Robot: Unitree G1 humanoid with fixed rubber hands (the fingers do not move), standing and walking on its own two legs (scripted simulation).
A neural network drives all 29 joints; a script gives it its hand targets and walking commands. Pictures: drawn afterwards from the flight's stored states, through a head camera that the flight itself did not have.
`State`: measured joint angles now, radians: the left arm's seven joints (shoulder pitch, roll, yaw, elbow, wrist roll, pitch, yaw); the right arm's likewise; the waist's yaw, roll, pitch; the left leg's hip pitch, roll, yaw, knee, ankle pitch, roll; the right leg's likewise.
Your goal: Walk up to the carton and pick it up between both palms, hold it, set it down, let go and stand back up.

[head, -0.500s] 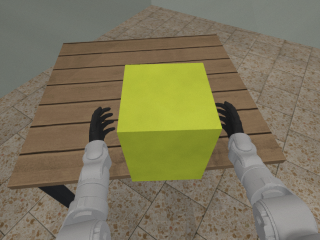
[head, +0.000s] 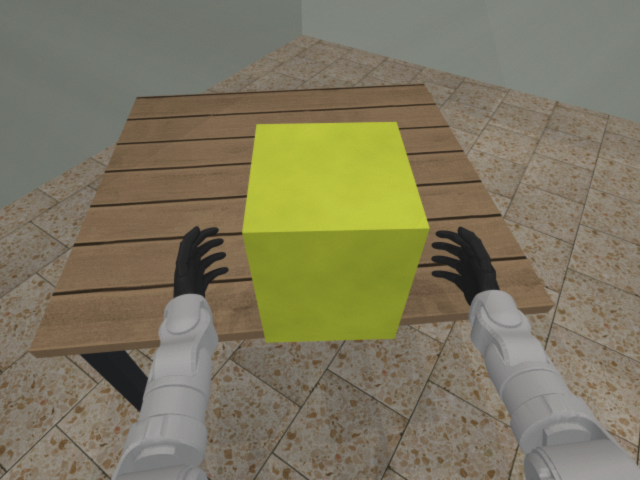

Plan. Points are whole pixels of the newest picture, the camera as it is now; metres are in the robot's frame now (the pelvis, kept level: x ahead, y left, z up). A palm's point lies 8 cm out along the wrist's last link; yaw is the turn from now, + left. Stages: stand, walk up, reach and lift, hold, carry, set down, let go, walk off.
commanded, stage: set down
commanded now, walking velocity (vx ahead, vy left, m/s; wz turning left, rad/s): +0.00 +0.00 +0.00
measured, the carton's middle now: (328, 236) +0.44 +0.02 +0.05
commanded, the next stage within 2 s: none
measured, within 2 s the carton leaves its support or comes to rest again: neither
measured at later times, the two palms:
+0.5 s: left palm (165, 352) +0.25 +0.21 +0.06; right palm (525, 344) +0.26 -0.21 +0.05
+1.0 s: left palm (161, 388) +0.22 +0.21 +0.03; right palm (525, 383) +0.22 -0.20 +0.04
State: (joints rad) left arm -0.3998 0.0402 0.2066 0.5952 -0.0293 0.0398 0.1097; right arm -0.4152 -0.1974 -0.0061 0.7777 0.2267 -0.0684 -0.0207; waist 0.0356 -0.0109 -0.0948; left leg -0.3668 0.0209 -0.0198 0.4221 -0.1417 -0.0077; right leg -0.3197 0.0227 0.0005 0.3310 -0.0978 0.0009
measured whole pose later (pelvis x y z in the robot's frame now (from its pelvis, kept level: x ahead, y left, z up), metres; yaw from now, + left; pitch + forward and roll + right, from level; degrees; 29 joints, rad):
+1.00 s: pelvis +0.03 -0.01 +0.00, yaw +0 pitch -3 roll +0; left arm 0.30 0.08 0.12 -0.11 -0.10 0.27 0.05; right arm 0.37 -0.14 0.01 -0.10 0.20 0.12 -0.07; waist 0.04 -0.02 0.02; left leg -0.14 0.02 -0.02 0.36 -0.18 -0.01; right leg -0.12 0.02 0.00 0.33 -0.17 -0.01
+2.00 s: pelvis +0.05 -0.01 +0.00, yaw +0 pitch -1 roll +0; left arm 0.29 0.12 0.11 0.28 -0.08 0.11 0.01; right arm 0.32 -0.14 0.01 0.33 0.06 -0.07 -0.02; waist 0.04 -0.02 0.04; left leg -0.14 0.02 -0.02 0.36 -0.20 -0.02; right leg -0.12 0.02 0.00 0.33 -0.19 -0.01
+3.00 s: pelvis +0.06 +0.00 +0.00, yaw +0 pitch -3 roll -1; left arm 0.22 0.23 0.11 0.69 -0.01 0.02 0.00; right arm 0.19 -0.30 0.01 0.68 -0.01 -0.05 -0.01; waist 0.03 -0.02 0.05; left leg -0.14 0.02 -0.01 0.46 -0.27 -0.01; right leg -0.11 0.02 0.00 0.39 -0.24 -0.01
